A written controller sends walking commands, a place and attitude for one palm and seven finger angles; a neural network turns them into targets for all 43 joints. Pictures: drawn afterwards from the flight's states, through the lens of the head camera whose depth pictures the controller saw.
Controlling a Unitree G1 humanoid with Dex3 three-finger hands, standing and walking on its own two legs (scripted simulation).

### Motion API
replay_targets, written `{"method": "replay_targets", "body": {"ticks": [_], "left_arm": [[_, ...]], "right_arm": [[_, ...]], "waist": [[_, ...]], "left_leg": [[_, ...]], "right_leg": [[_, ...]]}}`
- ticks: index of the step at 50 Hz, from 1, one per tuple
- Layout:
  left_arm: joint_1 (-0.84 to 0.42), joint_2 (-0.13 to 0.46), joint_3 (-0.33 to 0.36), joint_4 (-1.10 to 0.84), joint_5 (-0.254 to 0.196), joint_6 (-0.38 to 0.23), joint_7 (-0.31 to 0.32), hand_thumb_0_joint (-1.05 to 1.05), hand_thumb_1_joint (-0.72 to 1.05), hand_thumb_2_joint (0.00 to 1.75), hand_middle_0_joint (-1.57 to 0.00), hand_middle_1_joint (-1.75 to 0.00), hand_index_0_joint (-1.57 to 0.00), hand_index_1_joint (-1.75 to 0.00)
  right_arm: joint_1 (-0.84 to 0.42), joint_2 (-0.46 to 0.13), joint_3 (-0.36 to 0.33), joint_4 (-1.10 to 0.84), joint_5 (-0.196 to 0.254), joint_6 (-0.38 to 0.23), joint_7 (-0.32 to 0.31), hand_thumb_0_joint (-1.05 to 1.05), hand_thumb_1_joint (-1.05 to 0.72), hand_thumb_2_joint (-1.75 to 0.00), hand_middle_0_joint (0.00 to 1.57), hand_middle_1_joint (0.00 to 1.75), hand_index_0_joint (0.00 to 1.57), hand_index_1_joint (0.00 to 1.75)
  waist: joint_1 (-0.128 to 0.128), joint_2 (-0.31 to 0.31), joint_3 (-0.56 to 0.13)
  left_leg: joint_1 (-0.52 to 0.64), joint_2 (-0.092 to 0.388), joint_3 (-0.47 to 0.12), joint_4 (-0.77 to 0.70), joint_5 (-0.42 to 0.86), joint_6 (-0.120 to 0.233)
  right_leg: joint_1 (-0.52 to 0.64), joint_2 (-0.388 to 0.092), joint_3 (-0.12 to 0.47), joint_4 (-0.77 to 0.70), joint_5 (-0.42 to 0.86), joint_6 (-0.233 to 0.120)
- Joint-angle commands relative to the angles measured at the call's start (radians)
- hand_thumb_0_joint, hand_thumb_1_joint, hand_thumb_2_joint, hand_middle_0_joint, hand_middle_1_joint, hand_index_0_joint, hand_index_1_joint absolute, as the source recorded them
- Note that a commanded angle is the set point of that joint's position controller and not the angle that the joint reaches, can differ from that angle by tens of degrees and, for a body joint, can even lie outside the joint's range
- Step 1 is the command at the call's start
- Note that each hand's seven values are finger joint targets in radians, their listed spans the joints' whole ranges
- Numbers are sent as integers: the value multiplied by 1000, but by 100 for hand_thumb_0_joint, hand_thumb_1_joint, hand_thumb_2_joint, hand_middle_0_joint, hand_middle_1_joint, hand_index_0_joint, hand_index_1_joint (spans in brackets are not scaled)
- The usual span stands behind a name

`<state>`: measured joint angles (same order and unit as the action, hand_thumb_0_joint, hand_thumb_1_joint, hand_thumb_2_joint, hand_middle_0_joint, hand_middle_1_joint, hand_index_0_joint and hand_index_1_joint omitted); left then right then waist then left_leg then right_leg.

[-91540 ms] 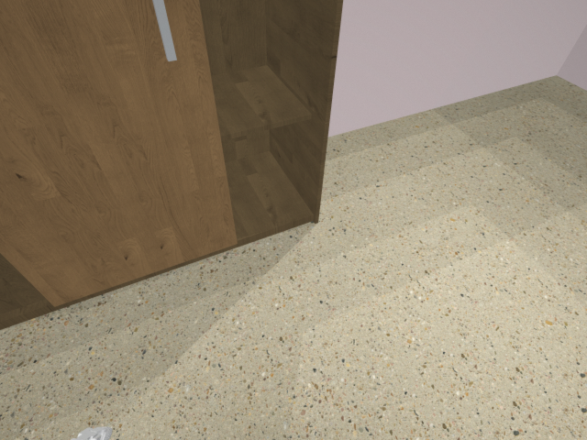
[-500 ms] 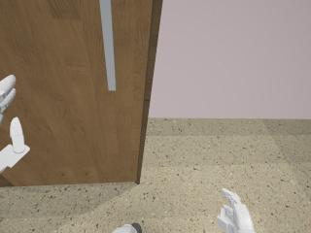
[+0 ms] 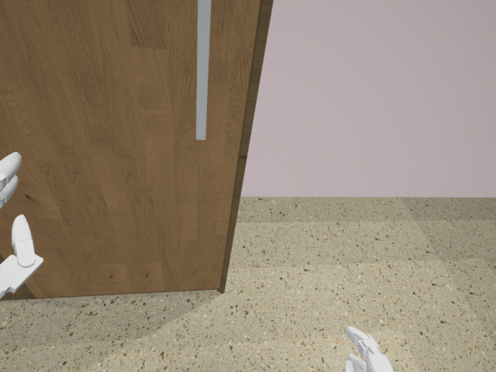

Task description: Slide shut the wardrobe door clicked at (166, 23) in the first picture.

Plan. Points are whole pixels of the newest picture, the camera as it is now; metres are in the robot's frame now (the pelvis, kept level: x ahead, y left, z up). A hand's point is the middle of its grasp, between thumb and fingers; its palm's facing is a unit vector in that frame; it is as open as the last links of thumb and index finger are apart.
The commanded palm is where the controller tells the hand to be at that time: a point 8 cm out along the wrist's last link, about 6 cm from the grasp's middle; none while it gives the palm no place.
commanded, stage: stop stepping back and stand still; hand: left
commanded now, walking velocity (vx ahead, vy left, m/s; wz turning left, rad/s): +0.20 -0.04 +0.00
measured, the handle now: (202, 65) +0.58 +0.13 +0.23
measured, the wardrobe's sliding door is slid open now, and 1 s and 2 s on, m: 0.00 0.00 0.00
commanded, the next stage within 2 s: let the arm hang, fingers relaxed in 1.20 s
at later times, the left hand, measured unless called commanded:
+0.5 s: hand out of the picture +0.14 +0.31 +0.16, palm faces +0.49 -0.76 -0.44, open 7.4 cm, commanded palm +0.09 +0.34 +0.17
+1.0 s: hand out of the picture +0.19 +0.34 +0.14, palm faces +0.48 -0.73 -0.47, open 7.4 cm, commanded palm +0.12 +0.36 +0.17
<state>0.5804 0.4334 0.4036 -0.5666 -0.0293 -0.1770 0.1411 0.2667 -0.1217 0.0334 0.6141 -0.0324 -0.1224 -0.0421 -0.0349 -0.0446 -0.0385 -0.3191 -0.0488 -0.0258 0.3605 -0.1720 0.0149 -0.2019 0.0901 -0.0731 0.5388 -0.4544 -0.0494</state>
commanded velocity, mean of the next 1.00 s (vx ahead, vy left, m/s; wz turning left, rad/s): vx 0.06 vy -0.04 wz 0.00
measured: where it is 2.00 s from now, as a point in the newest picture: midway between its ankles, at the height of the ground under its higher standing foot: outside the picture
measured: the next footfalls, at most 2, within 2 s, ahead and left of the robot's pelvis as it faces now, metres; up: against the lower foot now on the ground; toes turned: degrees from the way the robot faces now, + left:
right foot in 0.04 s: +0.02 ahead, -0.05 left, +0.00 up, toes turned +2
left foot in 0.22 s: +0.04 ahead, +0.18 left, +0.00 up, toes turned +5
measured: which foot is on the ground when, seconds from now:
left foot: down 0.00-0.02, up 0.04-0.20, down 0.22-1.00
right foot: up 0.00-0.02, down 0.04-1.00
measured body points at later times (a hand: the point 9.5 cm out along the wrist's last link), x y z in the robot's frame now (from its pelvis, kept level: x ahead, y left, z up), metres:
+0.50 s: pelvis -0.04 +0.03 -0.03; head -0.05 +0.06 +0.42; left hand +0.11 +0.34 +0.19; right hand +0.10 -0.19 -0.12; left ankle -0.01 +0.15 -0.72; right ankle -0.02 -0.07 -0.75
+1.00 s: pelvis +0.00 +0.05 -0.02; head +0.02 +0.05 +0.43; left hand +0.16 +0.37 +0.17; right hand +0.19 -0.17 -0.10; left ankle +0.00 +0.17 -0.75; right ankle -0.02 -0.06 -0.75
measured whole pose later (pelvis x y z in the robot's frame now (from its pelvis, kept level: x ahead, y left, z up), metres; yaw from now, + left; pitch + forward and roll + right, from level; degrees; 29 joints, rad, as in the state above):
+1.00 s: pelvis +0.00 +0.05 -0.02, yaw +4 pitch +0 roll +0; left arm 0.52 0.39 0.41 -0.43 -0.04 -0.19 0.15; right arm 0.19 -0.21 -0.01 0.62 0.01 -0.09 -0.07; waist 0.01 0.01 0.02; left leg -0.26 0.01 0.03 0.53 -0.27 0.00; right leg -0.20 0.00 -0.03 0.53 -0.32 -0.01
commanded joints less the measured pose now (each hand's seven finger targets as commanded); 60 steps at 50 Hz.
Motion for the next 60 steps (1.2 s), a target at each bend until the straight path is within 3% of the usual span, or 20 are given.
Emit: {"method": "replay_targets", "body": {"ticks": [1,2,3,8,9,10,11,13,18,19,21,23,24,27,29,31,35,39,46,60], "left_arm": [[-86,185,149,-184,-20,-24,3,0,90,90,-20,-30,-20,-30],[-226,245,207,-244,-29,-34,7,0,90,90,-20,-30,-20,-30],[-309,213,166,-211,-28,-40,5,0,90,90,-20,-30,-20,-30],[-333,94,17,-65,0,-9,29,0,90,90,-20,-30,-20,-30],[-363,103,13,-120,0,-17,33,0,90,90,-20,-30,-20,-30],[-378,117,33,-177,1,-37,38,0,90,90,-20,-30,-20,-30],[-385,171,89,-235,16,-57,38,0,90,90,-20,-30,-20,-30],[-260,236,170,-259,3,-69,18,0,90,90,-20,-30,-20,-30],[-10,160,153,-199,5,-55,28,0,90,90,-20,-30,-20,-30],[-13,147,143,-163,8,-44,26,0,90,90,-20,-30,-20,-30],[-127,191,174,-150,-12,-37,27,0,90,90,-20,-30,-20,-30],[-275,207,188,-156,-6,-63,36,0,90,90,-20,-30,-20,-30],[-190,143,149,-59,-12,-47,33,0,90,90,-20,-30,-20,-30],[-233,118,91,-70,-3,-56,36,0,90,90,-20,-30,-20,-30],[-256,128,88,-160,4,-77,31,0,90,90,-20,-30,-20,-30],[-229,150,114,-151,6,-88,19,0,90,90,-20,-30,-20,-30],[-86,161,158,-170,18,-101,27,0,90,90,-20,-30,-20,-30],[-42,144,158,-91,-17,-89,29,0,90,90,-20,-30,-20,-30],[-100,135,124,-69,-8,-82,26,0,90,90,-20,-30,-20,-30],[-26,149,150,-115,-17,-80,34,0,90,90,-20,-30,-20,-30]], "right_arm": [[-116,-205,-98,-129,14,17,-29,0,-90,-90,20,30,20,30],[-134,-212,-84,-123,5,24,-24,0,-90,-90,20,30,20,30],[-143,-185,-72,-106,11,16,-20,0,-90,-90,20,30,20,30],[-157,-205,-71,-97,25,-9,-73,0,-90,-90,20,30,20,30],[-139,-228,-68,-105,20,-18,-72,0,-90,-90,20,30,20,30],[-129,-243,-71,-120,19,-28,-67,0,-90,-90,20,30,20,30],[-152,-229,-77,-137,20,-38,-53,0,-90,-90,20,30,20,30],[-146,-206,-89,-131,18,-46,-21,0,-90,-90,20,30,20,30],[-144,-204,-75,-154,11,-15,-9,0,-90,-90,20,30,20,30],[-139,-205,-80,-149,11,-2,-12,0,-90,-90,20,30,20,30],[-119,-202,-95,-156,30,5,-20,0,-90,-90,20,30,20,30],[-102,-181,-77,-102,18,-33,-19,0,-90,-90,20,30,20,30],[-88,-189,-86,-96,28,-33,-31,0,-90,-90,20,30,20,30],[-107,-191,-70,-76,22,-35,-49,0,-90,-90,20,30,20,30],[-135,-228,-79,-115,27,-54,-53,0,-90,-90,20,30,20,30],[-142,-201,-71,-101,17,-64,-41,0,-90,-90,20,30,20,30],[-129,-194,-68,-114,26,-71,-20,0,-90,-90,20,30,20,30],[-110,-186,-84,-127,45,-45,-11,0,-90,-90,20,30,20,30],[-141,-201,-81,-145,44,-25,-37,0,-90,-90,20,30,20,30],[-145,-205,-83,-174,43,-13,-41,0,-90,-90,20,30,20,30]], "waist": [[44,-193,-26],[17,-144,5],[4,-152,-24],[-2,49,72],[-5,249,63],[-5,472,69],[19,427,51],[25,271,25],[54,314,-10],[63,185,-6],[42,-183,29],[7,-75,-46],[10,-72,39],[1,58,44],[24,281,35],[21,278,43],[47,198,-31],[20,-46,-44],[34,98,-85],[40,124,-95]], "left_leg": [[-166,2,9,703,-226,-43],[-196,55,-9,875,-168,-42],[-190,94,-61,885,-211,-33],[113,104,94,232,-225,11],[106,119,-1,70,-311,26],[132,293,-359,-108,-433,106],[15,384,-517,-236,-517,181],[-45,368,-540,-257,-617,171],[-327,224,-107,-44,-531,46],[-374,158,-36,147,-501,21],[-420,56,44,746,-289,-14],[-212,126,-15,700,-268,-11],[-112,148,-14,573,-225,-2],[130,90,72,198,-151,8],[130,275,-253,-22,-93,79],[-6,325,-378,-147,-211,114],[-20,208,-97,54,0,60],[-43,80,30,317,-39,-17],[162,163,-41,114,342,25],[123,147,-29,74,263,8]], "right_leg": [[-126,-441,447,-399,-187,-212],[-249,-469,380,-367,-88,-217],[-279,-472,392,-382,-307,-201],[-330,-308,109,-126,-280,-89],[-298,-211,34,96,-209,-48],[-402,-81,-34,360,-169,27],[-353,-43,6,550,-120,39],[-323,-82,78,611,-44,34],[216,-42,-48,52,-40,-4],[249,-78,22,-67,-73,-38],[68,-449,594,-365,-83,-203],[-104,-431,462,-309,-109,-176],[-208,-391,385,-280,-119,-156],[-264,-263,147,-106,-101,-69],[-258,-114,39,170,47,28],[-153,-87,51,240,8,50],[57,-116,72,-64,228,35],[33,-324,352,-188,444,-82],[16,-155,111,-40,529,40],[66,-149,113,-92,488,34]]}}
